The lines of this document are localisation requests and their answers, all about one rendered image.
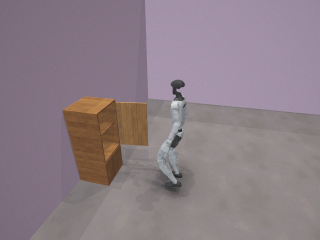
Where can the robot left thigh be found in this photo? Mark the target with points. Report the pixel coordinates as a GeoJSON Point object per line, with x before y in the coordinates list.
{"type": "Point", "coordinates": [173, 145]}

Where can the left robot forearm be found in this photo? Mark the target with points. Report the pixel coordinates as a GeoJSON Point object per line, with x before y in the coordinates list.
{"type": "Point", "coordinates": [172, 135]}

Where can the left robot hand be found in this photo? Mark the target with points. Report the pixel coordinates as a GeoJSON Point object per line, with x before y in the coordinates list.
{"type": "Point", "coordinates": [165, 148]}

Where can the humanoid robot torso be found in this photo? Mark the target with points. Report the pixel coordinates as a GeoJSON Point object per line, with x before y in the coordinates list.
{"type": "Point", "coordinates": [182, 113]}

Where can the robot left upper arm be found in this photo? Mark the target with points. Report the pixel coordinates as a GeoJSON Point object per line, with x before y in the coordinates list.
{"type": "Point", "coordinates": [175, 107]}

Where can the cupboard door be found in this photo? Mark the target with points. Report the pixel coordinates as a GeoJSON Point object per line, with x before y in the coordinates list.
{"type": "Point", "coordinates": [132, 123]}

